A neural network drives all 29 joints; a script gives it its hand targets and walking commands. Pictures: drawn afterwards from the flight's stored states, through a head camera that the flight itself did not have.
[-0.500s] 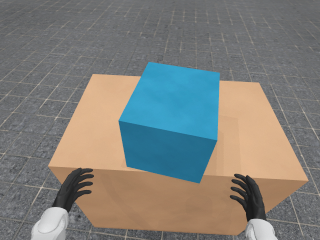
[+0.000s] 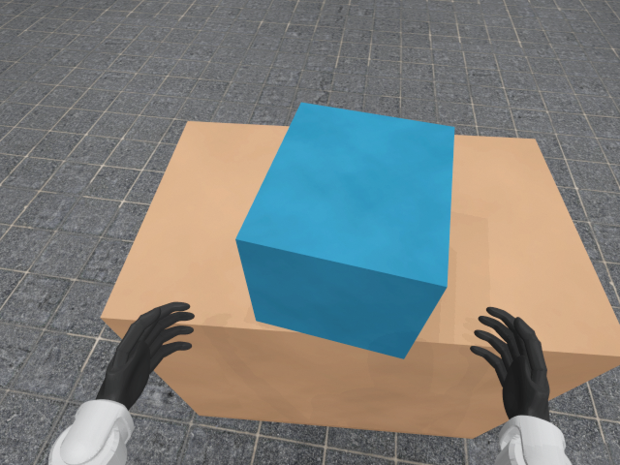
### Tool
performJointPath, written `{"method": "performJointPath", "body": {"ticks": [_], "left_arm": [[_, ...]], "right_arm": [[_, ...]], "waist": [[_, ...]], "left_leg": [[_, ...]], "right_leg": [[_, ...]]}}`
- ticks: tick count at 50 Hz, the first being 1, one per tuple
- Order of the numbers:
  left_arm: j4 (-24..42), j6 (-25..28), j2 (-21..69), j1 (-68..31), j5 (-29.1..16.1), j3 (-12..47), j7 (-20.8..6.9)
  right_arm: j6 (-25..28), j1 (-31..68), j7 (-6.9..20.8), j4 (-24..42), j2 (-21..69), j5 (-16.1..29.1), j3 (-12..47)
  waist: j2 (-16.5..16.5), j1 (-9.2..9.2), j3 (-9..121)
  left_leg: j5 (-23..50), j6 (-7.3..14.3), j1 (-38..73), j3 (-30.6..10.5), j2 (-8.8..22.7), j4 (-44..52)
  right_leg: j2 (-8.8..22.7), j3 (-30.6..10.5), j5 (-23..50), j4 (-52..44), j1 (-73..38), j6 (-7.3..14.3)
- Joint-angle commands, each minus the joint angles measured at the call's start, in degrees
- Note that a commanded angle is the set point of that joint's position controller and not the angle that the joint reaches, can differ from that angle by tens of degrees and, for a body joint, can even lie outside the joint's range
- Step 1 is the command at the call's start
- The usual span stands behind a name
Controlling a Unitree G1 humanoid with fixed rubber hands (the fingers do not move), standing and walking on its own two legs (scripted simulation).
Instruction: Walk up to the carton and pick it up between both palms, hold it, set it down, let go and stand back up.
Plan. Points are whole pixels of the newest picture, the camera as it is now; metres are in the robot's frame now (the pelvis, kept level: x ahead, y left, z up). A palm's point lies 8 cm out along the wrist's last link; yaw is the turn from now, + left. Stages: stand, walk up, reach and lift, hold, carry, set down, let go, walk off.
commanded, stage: reach and lift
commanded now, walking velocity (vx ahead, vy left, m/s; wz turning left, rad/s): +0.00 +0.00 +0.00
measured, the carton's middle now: (351, 227) +0.43 -0.03 +0.02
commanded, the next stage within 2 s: none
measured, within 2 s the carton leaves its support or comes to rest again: neither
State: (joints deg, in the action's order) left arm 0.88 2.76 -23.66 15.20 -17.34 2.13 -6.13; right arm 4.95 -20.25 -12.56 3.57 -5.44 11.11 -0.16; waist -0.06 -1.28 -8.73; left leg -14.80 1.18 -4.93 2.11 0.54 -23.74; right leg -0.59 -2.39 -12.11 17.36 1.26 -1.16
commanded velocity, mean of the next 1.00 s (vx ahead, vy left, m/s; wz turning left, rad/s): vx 0.00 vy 0.00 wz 0.00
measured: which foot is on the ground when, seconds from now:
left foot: down 0.00-1.00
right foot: down 0.00-1.00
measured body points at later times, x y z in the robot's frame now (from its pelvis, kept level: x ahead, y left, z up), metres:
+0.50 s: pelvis -0.02 -0.01 +0.00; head +0.00 +0.00 +0.45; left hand +0.32 +0.22 +0.07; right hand +0.27 -0.22 +0.07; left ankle -0.02 +0.10 -0.75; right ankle -0.02 -0.14 -0.75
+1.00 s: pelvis -0.01 -0.01 +0.00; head +0.02 +0.01 +0.45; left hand +0.40 +0.20 +0.11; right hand +0.34 -0.23 +0.10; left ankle -0.02 +0.10 -0.75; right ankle -0.02 -0.14 -0.75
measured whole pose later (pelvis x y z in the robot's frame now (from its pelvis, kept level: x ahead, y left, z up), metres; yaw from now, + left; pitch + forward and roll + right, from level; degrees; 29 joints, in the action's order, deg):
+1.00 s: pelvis -0.01 -0.01 +0.00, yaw +0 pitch +0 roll -1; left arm -30.3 -16.8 -24.9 -32.2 -14.6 -3.2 -7.2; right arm -13.5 23.0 -13.3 -19.6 -11.8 18.1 -1.7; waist 1.4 4.8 -2.6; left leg -12.3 0.9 -10.6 2.3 0.6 -22.4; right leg -0.7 -2.6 -10.5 18.0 7.8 -1.1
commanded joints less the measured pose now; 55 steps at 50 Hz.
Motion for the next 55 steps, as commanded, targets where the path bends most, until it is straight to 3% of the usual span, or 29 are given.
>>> {"method": "performJointPath", "body": {"ticks": [1,8,13,20,30,35,38,46,55], "left_arm": [[4.2,-1.28,-8.92,-12.45,-1.55,-5.83,0.18],[1.16,-5.97,-9.54,-24.86,-2.05,-6.76,-0.89],[-2.12,-9.73,-9.66,-31.24,-1.12,-7.88,-1.56],[-8.76,-13.07,-10.2,-42.5,0.16,-9.13,-2.35],[-14.6,-13.83,-12.23,-58.36,-0.34,-8.51,-1.17],[-15.88,-14.58,-12.15,-62.51,0.27,-8.33,-0.29],[-19.81,-15.77,-12.07,-64.17,1.04,-8.91,-0.65],[-21.88,-17.78,-11.5,-69.31,3.03,-8.85,-1.06],[-27.88,-16.43,-11.15,-79.07,2.84,-7.16,-0.17]], "right_arm": [[-4.24,7.73,-0.34,10.05,-4.11,-0.13,-1.77],[-10.27,17.27,-1.49,7.97,-5.79,0.72,-2.91],[-13.2,23.48,-1.82,6.14,-7.05,1.78,-3.13],[-16.44,33.73,-1.91,2.67,-7.67,3.46,-2.14],[-16.29,48.58,-1.74,-1.68,-9.8,3.96,-4.18],[-16.09,52.26,-1.45,-6.21,-10.79,4.83,-4.64],[-16.53,55.2,-1.2,-10.05,-11.75,5.26,-4.34],[-15.91,60.85,-0.65,-14.03,-13.74,6.98,-4.03],[-14.89,69.97,0.73,-19.93,-15.06,6.5,-5.26]], "waist": [[-3.76,0.01,14.04],[-3.18,2.09,14.58],[-2.39,2.43,15.14],[-1.37,2.43,16.8],[-2.98,3.93,26.82],[-4.47,5.2,31.66],[-3.14,5.35,30.87],[-3.25,6.64,32.22],[-4.07,7.97,36.63]], "left_leg": [[17.51,-3.29,4.57,-2.23,1.72,3.63],[17.6,-3.01,4.62,-1.79,1.7,4.03],[18.56,-2.64,4.72,-1.42,1.45,3.96],[14.26,-1.31,2.95,-0.45,0.96,4.86],[12.72,-1.3,4.3,0.2,0.76,3.96],[17.76,-2.26,6.97,-0.1,0.62,2.12],[19.96,-2.45,7.58,-0.36,0.53,1.77],[26.71,-3.21,9.76,-0.63,-0.19,0.49],[26.51,-3.5,11.49,-0.93,-0.11,-0.3]], "right_leg": [[1.88,-1.95,11.68,-1.25,1.56,3.21],[1.74,-1.65,14.21,-1.04,2.11,2.56],[1.18,-1.17,15.7,-0.71,2.28,2.04],[1.16,-1.02,13.81,-0.45,2.99,1.7],[0.15,0.4,12.68,0.91,4.32,1.35],[-0.51,1.3,17.06,1.47,4.98,1.01],[-0.96,1.72,18.98,1.09,4.86,0.78],[-1.74,2.55,27.15,1.37,3.85,0.01],[-2.17,3.75,25.19,0.77,7.23,0.23]]}}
